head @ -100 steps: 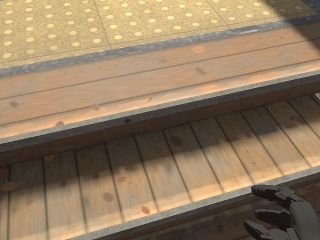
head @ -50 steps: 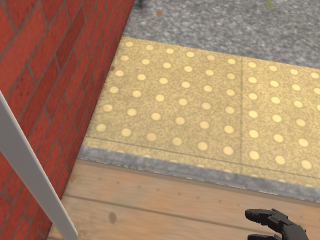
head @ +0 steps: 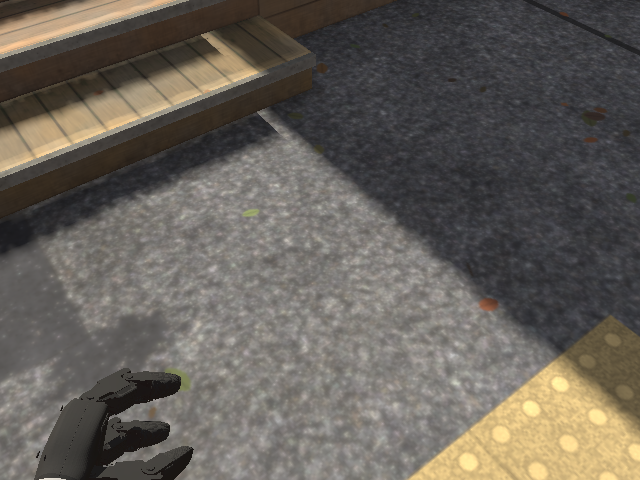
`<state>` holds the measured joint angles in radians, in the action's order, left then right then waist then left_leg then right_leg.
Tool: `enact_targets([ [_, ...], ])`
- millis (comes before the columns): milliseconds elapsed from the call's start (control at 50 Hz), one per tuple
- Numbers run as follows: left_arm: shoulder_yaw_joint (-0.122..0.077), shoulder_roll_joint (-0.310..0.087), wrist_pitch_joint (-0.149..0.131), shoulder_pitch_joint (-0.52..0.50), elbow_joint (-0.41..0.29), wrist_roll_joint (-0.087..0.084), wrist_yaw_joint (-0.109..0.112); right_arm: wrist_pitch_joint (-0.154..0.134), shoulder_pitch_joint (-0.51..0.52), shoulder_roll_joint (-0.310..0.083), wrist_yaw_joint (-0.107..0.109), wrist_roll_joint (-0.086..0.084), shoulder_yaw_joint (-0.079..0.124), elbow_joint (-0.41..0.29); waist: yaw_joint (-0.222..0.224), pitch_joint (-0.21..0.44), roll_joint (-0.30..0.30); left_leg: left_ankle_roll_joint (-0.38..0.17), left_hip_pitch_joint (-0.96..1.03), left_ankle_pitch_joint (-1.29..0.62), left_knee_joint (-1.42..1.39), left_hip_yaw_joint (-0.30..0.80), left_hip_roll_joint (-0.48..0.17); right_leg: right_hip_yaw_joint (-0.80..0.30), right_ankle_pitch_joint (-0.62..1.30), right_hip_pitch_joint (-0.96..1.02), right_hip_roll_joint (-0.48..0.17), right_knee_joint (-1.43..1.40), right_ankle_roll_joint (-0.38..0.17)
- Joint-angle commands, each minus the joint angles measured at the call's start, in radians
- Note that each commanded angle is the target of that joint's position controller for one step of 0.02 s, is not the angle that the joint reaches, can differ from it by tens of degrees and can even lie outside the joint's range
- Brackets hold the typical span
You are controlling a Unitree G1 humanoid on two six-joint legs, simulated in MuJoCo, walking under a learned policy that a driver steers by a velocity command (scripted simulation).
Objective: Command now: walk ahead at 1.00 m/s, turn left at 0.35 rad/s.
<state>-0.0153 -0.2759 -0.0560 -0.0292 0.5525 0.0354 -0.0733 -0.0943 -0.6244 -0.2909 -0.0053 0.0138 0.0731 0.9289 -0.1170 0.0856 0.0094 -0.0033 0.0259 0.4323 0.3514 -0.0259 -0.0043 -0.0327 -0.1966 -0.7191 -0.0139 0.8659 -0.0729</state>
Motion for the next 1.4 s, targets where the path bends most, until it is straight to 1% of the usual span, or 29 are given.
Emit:
enact_targets([
  [20, -0.027, -0.066, -0.018, 0.227, 0.003, 0.0, 0.031, -0.044, 0.212, -0.167, -0.013, -0.027, 0.011, -0.103, 0.264, -0.076, -0.017, -0.138, -0.43, -1.068, -0.005, 0.104, -0.153, 0.109, 0.101, 0.631, 0.1, -0.144, -0.006],
  [60, -0.079, -0.181, -0.015, 0.521, 0.102, 0.034, 0.068, -0.045, 0.238, -0.215, -0.011, -0.025, 0.022, -0.117, 0.416, 0.098, -0.016, -0.115, -0.589, -0.798, 0.484, 0.095, -0.064, 0.011, -0.043, 1.043, 0.01, -0.178, 0.016],
  [80, -0.081, -0.253, -0.027, 0.585, 0.107, 0.06, 0.081, -0.036, 0.217, -0.054, -0.007, 0.0, -0.008, -0.15, 0.351, 0.169, 0.187, -0.115, -0.676, 0.024, 0.924, 0.114, 0.008, -0.354, -0.254, 1.053, -0.284, -0.272, 0.032],
  [100, -0.083, -0.264, -0.021, 0.536, 0.069, 0.055, 0.092, -0.026, 0.107, -0.034, 0.006, -0.047, -0.009, -0.193, 0.254, 0.273, 0.236, -0.128, -0.775, 0.006, 1.109, 0.175, 0.051, -0.82, -0.162, 1.051, -0.461, -0.524, -0.005],
  [160, -0.047, -0.078, -0.037, 0.363, 0.117, 0.006, 0.087, 0.019, 0.273, -0.038, -0.008, 0.004, -0.012, -0.183, 0.175, -0.086, 0.044, -0.108, -0.851, -0.175, 1.022, 0.121, -0.07, -0.37, -0.064, 0.736, -0.271, -0.583, -0.054],
  [240, -0.028, -0.006, -0.071, 0.41, 0.198, -0.023, 0.08, 0.085, 0.317, 0.007, -0.041, 0.018, -0.014, -0.198, 0.099, -0.176, 0.056, -0.077, -0.876, -0.175, 0.983, 0.091, -0.1, -0.082, 0.209, 0.649, -0.22, -0.674, -0.012],
  [380, -0.038, -0.103, -0.084, 0.408, 0.238, -0.022, 0.101, 0.076, 0.57, -0.002, -0.092, 0.014, -0.044, -0.323, 0.074, -0.192, 0.029, -0.142, -0.559, -0.476, 0.47, -0.167, 0.012, 0.298, 0.881, 0.607, -0.151, -0.717, 0.044],
  [420, -0.06, -0.188, -0.072, 0.395, 0.226, -0.015, 0.117, 0.077, 0.42, -0.056, -0.082, 0.006, -0.028, -0.289, -0.02, -0.08, 0.098, -0.173, -0.378, -0.425, 0.454, -0.19, 0.083, 0.288, 1.242, 0.693, -0.191, -0.496, 0.055],
  [460, -0.078, -0.239, -0.036, 0.284, 0.182, -0.002, 0.123, 0.077, 0.01, -0.156, -0.056, 0.006, 0.02, -0.171, -0.216, 0.118, 0.088, -0.234, 0.048, -0.369, 0.377, -0.09, 0.113, 0.246, 1.247, 0.605, -0.205, 0.05, 0.041],
  [480, -0.071, -0.188, -0.029, 0.289, 0.191, 0.004, 0.104, 0.082, 0.005, -0.202, -0.032, -0.005, 0.047, -0.148, -0.18, 0.077, -0.046, -0.264, 0.175, -0.32, 0.291, 0.009, 0.076, 0.243, 0.426, 0.414, -0.056, 0.449, 0.054],
  [500, -0.021, -0.016, -0.04, 0.32, 0.139, 0.033, 0.091, 0.094, 0.103, -0.268, -0.019, -0.008, 0.056, -0.163, -0.034, 0.001, -0.256, -0.286, 0.214, -0.574, 0.408, 0.238, -0.038, 0.185, -0.327, 0.085, 0.064, 0.844, 0.069],
  [520, -0.016, -0.056, -0.057, 0.417, 0.026, -0.005, 0.083, 0.104, 0.155, -0.339, -0.009, 0.007, 0.073, -0.224, 0.037, 0.268, -0.303, -0.476, 0.414, -0.24, 0.113, 0.718, -0.203, -0.03, -0.304, -0.103, 0.074, 0.921, 0.067],
  [540, -0.015, -0.115, -0.076, 0.35, 0.031, 0.008, 0.084, 0.104, 0.185, -0.281, -0.001, 0.007, 0.068, -0.243, 0.022, 0.164, -0.12, -0.451, 0.315, 0.004, -0.084, 0.863, -0.232, -0.062, -0.215, -0.166, 0.022, 0.835, 0.061],
  [600, 0.0, -0.105, -0.051, 0.274, 0.029, 0.041, 0.086, 0.061, 0.248, -0.191, 0.01, 0.001, 0.039, -0.223, 0.134, -0.109, 0.097, -0.372, -0.163, -0.17, -0.112, 0.65, -0.132, -0.063, -0.173, -0.037, -0.076, 0.587, 0.09],
  [700, 0.028, -0.051, 0.002, 0.071, -0.065, 0.029, 0.071, 0.017, 0.248, -0.169, 0.002, -0.012, 0.022, -0.205, 0.129, -0.203, 0.032, -0.326, -0.465, -0.426, -0.183, 0.426, 0.017, 0.013, 0.008, 0.105, -0.113, 0.144, 0.137],
  [840, 0.021, -0.077, -0.018, -0.008, -0.065, -0.002, 0.065, 0.015, 0.183, -0.204, 0.004, -0.019, 0.041, -0.165, 0.052, -0.089, -0.041, -0.199, -0.154, -0.914, -0.04, 0.402, 0.0, 0.049, 0.299, 0.359, 0.016, -0.315, 0.069],
  [900, -0.045, -0.196, -0.027, 0.449, 0.063, -0.012, 0.104, 0.003, 0.276, -0.235, 0.001, 0.015, 0.043, -0.169, 0.306, 0.126, -0.053, -0.144, -0.163, -1.073, 0.483, 0.353, 0.0, 0.037, 0.06, 0.799, 0.006, -0.3, 0.024],
  [920, -0.066, -0.248, -0.03, 0.639, 0.101, 0.009, 0.124, -0.007, 0.285, -0.103, 0.003, 0.03, 0.011, -0.19, 0.351, 0.229, 0.102, -0.142, -0.353, -0.517, 0.862, 0.281, 0.066, -0.195, -0.273, 1.017, -0.188, -0.272, 0.005],
  [940, -0.083, -0.325, -0.03, 0.527, 0.103, 0.034, 0.107, -0.007, 0.093, -0.013, -0.009, -0.031, -0.02, -0.226, 0.168, 0.314, 0.476, -0.094, -0.636, 0.029, 1.093, 0.198, 0.203, -0.875, -0.423, 1.13, -0.413, -0.559, -0.133],
  [960, -0.077, -0.211, -0.024, 0.4, 0.073, 0.018, 0.089, 0.007, 0.17, -0.095, 0.002, 0.008, -0.022, -0.189, 0.175, 0.157, 0.216, -0.118, -0.746, -0.072, 1.096, 0.189, 0.097, -0.874, -0.618, 1.001, -0.365, -0.617, -0.151],
  [1000, -0.059, -0.11, -0.028, 0.355, 0.112, 0.014, 0.075, 0.017, 0.354, -0.12, -0.02, 0.026, -0.019, -0.219, 0.172, -0.029, -0.025, -0.106, -0.723, -0.175, 0.994, 0.159, 0.032, -0.572, -0.412, 0.748, -0.285, -0.622, -0.132],
  [1120, -0.042, -0.089, -0.067, 0.479, 0.257, -0.028, 0.063, 0.034, 0.547, -0.058, -0.053, 0.056, -0.062, -0.333, 0.109, -0.179, 0.056, -0.06, -0.81, -0.204, 0.716, 0.108, -0.051, -0.281, -0.069, 0.574, -0.179, -0.756, -0.128],
  [1180, -0.054, -0.119, -0.073, 0.47, 0.257, -0.03, 0.061, 0.011, 0.695, -0.039, -0.065, 0.033, -0.091, -0.385, 0.122, -0.216, 0.028, -0.024, -0.589, -0.437, 0.368, 0.026, -0.046, -0.152, 0.161, 0.417, -0.099, -0.823, -0.098],
  [1260, -0.069, -0.189, -0.077, 0.513, 0.283, -0.046, 0.058, 0.003, 0.726, -0.072, -0.035, 0.026, -0.082, -0.385, 0.129, -0.155, 0.048, -0.036, -0.366, -0.49, 0.205, -0.012, 0.019, -0.13, 0.685, 0.538, -0.124, -0.73, -0.076],
  [1300, -0.069, -0.198, -0.064, 0.539, 0.307, -0.036, 0.07, 0.0, 0.504, -0.108, -0.004, 0.041, -0.06, -0.318, 0.035, 0.017, 0.097, -0.062, -0.121, -0.372, 0.212, -0.009, 0.067, -0.118, 0.92, 0.605, -0.113, -0.418, -0.054],
  [1340, -0.055, -0.122, -0.064, 0.48, 0.266, -0.049, 0.073, -0.02, 0.182, -0.207, 0.034, 0.086, -0.02, -0.244, -0.087, 0.171, -0.004, -0.08, 0.295, -0.374, 0.167, 0.186, -0.199, -0.085, 0.392, 0.297, 0.019, 0.135, -0.016],
  [1360, -0.019, 0.035, -0.051, 0.637, 0.229, -0.102, 0.089, -0.011, 0.189, -0.26, 0.031, 0.11, -0.007, -0.255, 0.036, 0.346, -0.281, -0.213, 0.481, -0.845, 0.169, 0.608, -0.578, -0.021, -0.382, 0.064, 0.092, 0.517, 0.012],
  [1380, -0.051, -0.112, -0.022, 0.564, 0.237, -0.062, 0.105, 0.007, 0.223, -0.196, 0.026, 0.061, -0.004, -0.277, 0.01, 0.368, -0.115, -0.227, 0.37, -0.885, 0.163, 0.579, -0.491, -0.028, -0.293, 0.056, 0.043, 0.581, 0.004],
  [1400, -0.057, -0.101, -0.01, 0.468, 0.222, -0.05, 0.104, 0.003, 0.289, -0.106, 0.022, 0.046, -0.029, -0.27, 0.034, 0.222, -0.108, -0.206, 0.255, -0.948, 0.154, 0.413, -0.433, -0.02, -0.235, 0.004, 0.017, 0.586, 0.011],
])
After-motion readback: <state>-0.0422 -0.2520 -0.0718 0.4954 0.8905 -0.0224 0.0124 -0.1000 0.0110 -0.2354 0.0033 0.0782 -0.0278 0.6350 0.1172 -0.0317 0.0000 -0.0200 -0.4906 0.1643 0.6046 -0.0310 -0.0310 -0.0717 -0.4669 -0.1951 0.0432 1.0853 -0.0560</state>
